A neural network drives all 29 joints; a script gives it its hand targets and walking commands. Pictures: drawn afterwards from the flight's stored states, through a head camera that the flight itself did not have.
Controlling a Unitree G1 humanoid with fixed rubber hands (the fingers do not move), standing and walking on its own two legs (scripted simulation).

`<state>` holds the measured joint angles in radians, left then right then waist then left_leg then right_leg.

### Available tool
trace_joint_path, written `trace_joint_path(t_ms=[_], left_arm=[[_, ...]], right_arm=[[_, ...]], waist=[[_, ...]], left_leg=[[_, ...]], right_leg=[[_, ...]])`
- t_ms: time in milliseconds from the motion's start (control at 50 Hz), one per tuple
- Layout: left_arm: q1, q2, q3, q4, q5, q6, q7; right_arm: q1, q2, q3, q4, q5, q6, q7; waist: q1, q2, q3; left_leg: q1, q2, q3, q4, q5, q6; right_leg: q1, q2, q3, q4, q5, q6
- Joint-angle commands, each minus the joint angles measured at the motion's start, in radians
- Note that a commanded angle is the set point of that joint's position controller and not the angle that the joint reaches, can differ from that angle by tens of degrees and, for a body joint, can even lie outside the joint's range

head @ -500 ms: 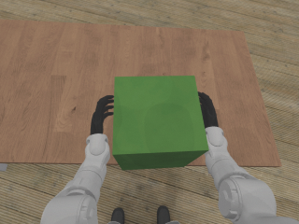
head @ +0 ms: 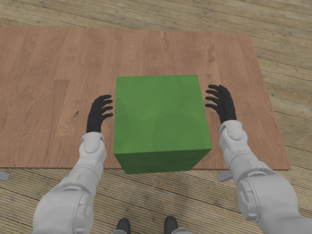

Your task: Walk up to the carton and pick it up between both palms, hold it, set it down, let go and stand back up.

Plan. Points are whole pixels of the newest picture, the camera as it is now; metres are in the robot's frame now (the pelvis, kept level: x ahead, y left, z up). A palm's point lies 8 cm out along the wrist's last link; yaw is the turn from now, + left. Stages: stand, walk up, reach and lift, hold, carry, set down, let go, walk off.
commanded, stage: set down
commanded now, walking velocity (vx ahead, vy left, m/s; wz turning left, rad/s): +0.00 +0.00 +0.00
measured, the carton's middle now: (157, 130) +0.41 -0.01 -0.08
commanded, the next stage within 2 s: none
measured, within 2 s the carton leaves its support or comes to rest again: neither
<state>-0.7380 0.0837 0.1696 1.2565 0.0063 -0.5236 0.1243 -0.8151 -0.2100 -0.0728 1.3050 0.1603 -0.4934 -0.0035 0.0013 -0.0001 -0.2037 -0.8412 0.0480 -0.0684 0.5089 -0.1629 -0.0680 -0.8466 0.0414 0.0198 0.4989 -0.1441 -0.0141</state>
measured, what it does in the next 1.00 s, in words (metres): stands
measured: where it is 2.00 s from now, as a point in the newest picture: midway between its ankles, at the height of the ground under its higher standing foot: outside the picture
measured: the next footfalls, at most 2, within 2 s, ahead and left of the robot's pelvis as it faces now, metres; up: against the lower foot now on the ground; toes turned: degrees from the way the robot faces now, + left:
none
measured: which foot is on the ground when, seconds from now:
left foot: down 0.00-1.00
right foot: down 0.00-1.00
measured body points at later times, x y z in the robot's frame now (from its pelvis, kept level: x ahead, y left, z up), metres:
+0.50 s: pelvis -0.02 +0.00 +0.00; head +0.08 +0.00 +0.44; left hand +0.33 +0.18 -0.04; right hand +0.34 -0.22 -0.04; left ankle +0.02 +0.16 -0.72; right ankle +0.02 -0.11 -0.72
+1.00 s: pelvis -0.01 +0.00 +0.01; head +0.05 +0.00 +0.45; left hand +0.27 +0.19 -0.05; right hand +0.28 -0.24 -0.04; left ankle +0.02 +0.16 -0.72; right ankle +0.02 -0.11 -0.72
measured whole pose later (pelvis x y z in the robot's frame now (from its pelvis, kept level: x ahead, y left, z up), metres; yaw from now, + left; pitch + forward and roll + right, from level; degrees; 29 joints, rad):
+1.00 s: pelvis -0.01 +0.00 +0.01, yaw +0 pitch +15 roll +0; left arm -0.23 0.09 0.02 1.07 -0.08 -0.63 0.09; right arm -0.32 -0.25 0.02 1.22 0.26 -0.67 0.07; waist 0.00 0.01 -0.14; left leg -0.60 0.05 -0.07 0.51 -0.18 -0.07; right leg -0.60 0.04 0.02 0.50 -0.16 -0.01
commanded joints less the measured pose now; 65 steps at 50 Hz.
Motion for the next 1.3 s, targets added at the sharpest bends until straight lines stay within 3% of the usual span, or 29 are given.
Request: trace_joint_path(t_ms=[0,40,80,100,120,160,180,200,220,240,280,300,400,460,500,520,560,600,620,740,800,860,900,960,1000,1080,1180,1200,1280], left_arm=[[-0.159,0.062,-0.007,-0.118,-0.038,-0.048,-0.011],[-0.174,0.076,-0.001,-0.123,-0.036,-0.052,-0.009],[0.041,0.023,-0.007,-0.21,0.001,-0.04,-0.019],[0.004,0.065,0.029,-0.148,0.008,-0.044,-0.024],[-0.014,0.039,-0.025,-0.175,-0.017,-0.049,-0.03],[0.088,0.084,-0.012,-0.325,-0.045,-0.069,-0.027],[0.102,0.07,0.0,-0.261,-0.033,-0.073,-0.031],[-0.008,0.07,-0.049,-0.28,-0.055,-0.085,-0.024],[0.031,0.087,-0.024,-0.32,-0.065,-0.087,-0.019],[0.021,0.097,-0.06,-0.277,-0.089,-0.089,-0.025],[0.014,0.115,-0.052,-0.242,-0.125,-0.107,-0.026],[0.146,0.1,-0.047,-0.333,-0.126,-0.116,-0.027],[0.006,0.106,-0.125,-0.218,-0.197,-0.131,-0.022],[0.21,0.074,-0.143,-0.3,-0.193,-0.131,-0.015],[0.107,0.109,-0.124,-0.158,-0.183,-0.127,-0.024],[0.271,0.092,-0.104,-0.26,-0.167,-0.121,-0.024],[0.183,0.082,-0.151,-0.234,-0.205,-0.128,-0.03],[0.297,0.082,-0.125,-0.271,-0.174,-0.13,-0.035],[0.177,0.128,-0.106,-0.25,-0.175,-0.137,-0.026],[0.22,0.105,-0.135,-0.295,-0.184,-0.163,-0.02],[0.305,0.084,-0.117,-0.281,-0.157,-0.164,-0.021],[0.432,0.055,-0.156,-0.354,-0.173,-0.147,-0.032],[0.434,0.081,-0.119,-0.364,-0.13,-0.152,-0.028],[0.536,0.064,-0.163,-0.413,-0.158,-0.161,-0.035],[0.443,0.066,-0.174,-0.393,-0.159,-0.161,-0.036],[0.569,0.081,-0.149,-0.435,-0.147,-0.166,-0.03],[0.56,0.117,-0.16,-0.448,-0.168,-0.15,-0.034],[0.608,0.107,-0.198,-0.44,-0.174,-0.13,-0.041],[0.683,0.09,-0.205,-0.459,-0.176,-0.112,-0.032]], right_arm=[[-0.153,-0.217,0.099,-0.044,0.112,-0.092,-0.004],[-0.156,-0.247,0.086,-0.012,0.107,-0.103,-0.004],[0.031,-0.237,0.149,0.016,0.148,-0.138,-0.002],[-0.037,-0.235,0.157,0.0,0.161,-0.145,0.008],[-0.053,-0.251,0.129,0.021,0.16,-0.152,0.006],[0.051,-0.259,0.145,-0.076,0.164,-0.174,0.01],[0.018,-0.237,0.161,-0.092,0.171,-0.18,0.009],[-0.045,-0.267,0.113,-0.05,0.16,-0.178,0.017],[-0.028,-0.24,0.131,-0.129,0.163,-0.185,0.025],[-0.043,-0.269,0.113,-0.114,0.17,-0.177,0.032],[-0.054,-0.245,0.158,-0.196,0.183,-0.163,0.035],[0.083,-0.233,0.176,-0.206,0.191,-0.186,0.038],[-0.015,-0.261,0.128,-0.177,0.185,-0.134,0.055],[0.186,-0.261,0.131,-0.201,0.185,-0.153,0.07],[0.088,-0.252,0.129,-0.188,0.177,-0.127,0.065],[0.226,-0.237,0.146,-0.223,0.187,-0.153,0.063],[0.147,-0.257,0.126,-0.209,0.183,-0.146,0.062],[0.27,-0.217,0.144,-0.209,0.182,-0.16,0.058],[0.173,-0.243,0.122,-0.221,0.167,-0.149,0.056],[0.209,-0.228,0.116,-0.25,0.166,-0.171,0.059],[0.274,-0.211,0.155,-0.266,0.183,-0.195,0.064],[0.404,-0.204,0.16,-0.259,0.187,-0.199,0.065],[0.399,-0.219,0.145,-0.266,0.175,-0.214,0.067],[0.502,-0.234,0.152,-0.272,0.19,-0.227,0.073],[0.37,-0.22,0.154,-0.299,0.195,-0.221,0.078],[0.543,-0.199,0.158,-0.3,0.177,-0.231,0.075],[0.512,-0.188,0.166,-0.358,0.19,-0.22,0.075],[0.58,-0.191,0.155,-0.326,0.19,-0.217,0.071],[0.611,-0.209,0.159,-0.354,0.202,-0.214,0.091]], waist=[[0.023,0.081,-0.825],[0.017,0.076,-0.837],[0.009,0.104,-0.785],[0.06,0.082,-0.742],[0.013,0.091,-0.725],[0.015,0.077,-0.744],[0.057,0.062,-0.716],[-0.004,0.071,-0.708],[0.046,0.065,-0.716],[0.014,0.049,-0.656],[0.047,-0.011,-0.669],[0.055,-0.003,-0.674],[0.021,-0.029,-0.546],[0.022,-0.012,-0.563],[0.036,-0.038,-0.459],[0.062,-0.052,-0.493],[0.025,-0.051,-0.471],[0.028,-0.052,-0.424],[0.038,-0.05,-0.43],[0.024,-0.062,-0.413],[0.048,-0.065,-0.362],[0.015,-0.081,-0.302],[0.041,-0.036,-0.308],[0.02,-0.063,-0.282],[0.01,-0.058,-0.283],[0.025,-0.066,-0.219],[0.027,-0.078,-0.165],[0.002,-0.08,-0.145],[0.026,-0.108,-0.084]], left_leg=[[0.47,-0.069,0.107,0.118,0.479,-0.052],[0.498,-0.066,0.096,0.12,0.522,-0.057],[0.588,-0.057,0.081,0.122,0.67,-0.067],[0.505,-0.062,0.093,0.111,0.613,-0.06],[0.52,-0.061,0.087,0.1,0.574,-0.06],[0.518,-0.065,0.081,0.099,0.537,-0.051],[0.475,-0.071,0.099,0.094,0.526,-0.045],[0.483,-0.066,0.086,0.09,0.448,-0.046],[0.475,-0.066,0.097,0.09,0.417,-0.039],[0.462,-0.074,0.089,0.09,0.365,-0.032],[0.45,-0.078,0.102,0.078,0.306,-0.014],[0.467,-0.078,0.097,0.08,0.336,-0.016],[0.41,-0.084,0.089,0.059,0.063,0.001],[0.482,-0.068,0.077,0.044,0.088,0.003],[0.404,-0.086,0.092,0.042,-0.01,0.013],[0.454,-0.082,0.082,0.041,0.061,0.013],[0.437,-0.085,0.079,0.039,0.011,0.012],[0.476,-0.08,0.08,0.042,0.06,0.012],[0.42,-0.094,0.092,0.048,-0.014,0.016],[0.461,-0.086,0.088,0.033,0.011,0.015],[0.469,-0.089,0.08,0.04,0.054,0.015],[0.524,-0.084,0.07,0.015,0.059,0.015],[0.503,-0.092,0.071,0.016,0.086,0.016],[0.551,-0.087,0.059,0.023,0.134,0.012],[0.518,-0.09,0.056,0.032,0.096,0.013],[0.538,-0.096,0.067,0.009,0.097,0.017],[0.556,-0.094,0.069,-0.001,0.045,0.034],[0.592,-0.096,0.078,-0.007,0.035,0.029],[0.639,-0.084,0.066,-0.014,0.076,0.027]], right_leg=[[0.482,0.025,-0.068,0.075,0.515,0.04],[0.454,0.031,-0.069,0.074,0.523,0.038],[0.525,0.044,-0.071,0.059,0.645,0.033],[0.517,0.031,-0.053,0.051,0.589,0.031],[0.493,0.037,-0.063,0.044,0.54,0.028],[0.543,0.038,-0.051,0.05,0.558,0.03],[0.575,0.031,-0.041,0.062,0.581,0.032],[0.477,0.036,-0.062,0.043,0.446,0.024],[0.503,0.034,-0.06,0.036,0.419,0.019],[0.468,0.036,-0.068,0.035,0.382,0.023],[0.491,0.027,-0.045,0.028,0.314,0.034],[0.534,0.032,-0.045,0.036,0.361,0.029],[0.376,0.026,-0.058,0.02,0.007,0.016],[0.413,0.032,-0.075,0.018,0.051,0.011],[0.392,0.019,-0.046,0.007,-0.055,0.017],[0.453,0.02,-0.039,0.01,0.018,0.018],[0.415,0.021,-0.052,0.013,-0.008,0.017],[0.464,0.024,-0.041,0.0,0.019,0.017],[0.438,0.016,-0.034,0.005,-0.052,0.023],[0.478,0.017,-0.034,-0.007,-0.026,0.019],[0.496,0.013,-0.016,-0.014,0.006,0.015],[0.532,0.018,-0.025,-0.033,0.024,0.019],[0.526,0.009,-0.002,-0.03,0.047,0.01],[0.558,0.017,-0.016,-0.042,0.106,0.005],[0.55,0.013,-0.008,-0.041,0.072,0.002],[0.598,0.009,-0.003,-0.051,0.082,0.009],[0.605,-0.004,0.022,-0.065,0.026,0.011],[0.603,0.004,0.009,-0.074,0.009,0.012],[0.589,0.01,0.002,-0.078,-0.001,0.014]])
